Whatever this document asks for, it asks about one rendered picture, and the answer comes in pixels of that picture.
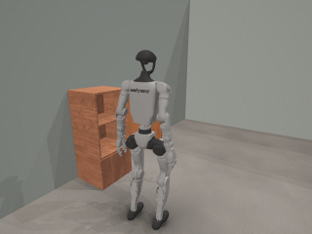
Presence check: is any right robot forearm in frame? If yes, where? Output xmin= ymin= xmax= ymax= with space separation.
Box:
xmin=160 ymin=113 xmax=174 ymax=151

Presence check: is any cupboard door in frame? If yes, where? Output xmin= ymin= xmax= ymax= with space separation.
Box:
xmin=128 ymin=98 xmax=162 ymax=150

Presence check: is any left robot upper arm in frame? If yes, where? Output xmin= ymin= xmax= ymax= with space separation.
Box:
xmin=116 ymin=80 xmax=133 ymax=117

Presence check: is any robot right hand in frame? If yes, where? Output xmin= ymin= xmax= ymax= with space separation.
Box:
xmin=163 ymin=150 xmax=176 ymax=173

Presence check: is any right robot upper arm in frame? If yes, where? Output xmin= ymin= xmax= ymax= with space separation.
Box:
xmin=156 ymin=81 xmax=172 ymax=123

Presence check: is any humanoid robot torso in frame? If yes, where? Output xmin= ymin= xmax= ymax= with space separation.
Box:
xmin=129 ymin=77 xmax=160 ymax=149

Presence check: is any left robot forearm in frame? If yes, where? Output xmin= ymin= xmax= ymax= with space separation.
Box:
xmin=115 ymin=113 xmax=126 ymax=138

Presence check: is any robot left thigh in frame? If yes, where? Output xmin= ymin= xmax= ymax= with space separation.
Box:
xmin=125 ymin=134 xmax=144 ymax=180

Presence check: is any robot left hand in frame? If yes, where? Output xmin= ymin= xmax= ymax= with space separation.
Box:
xmin=116 ymin=137 xmax=127 ymax=157

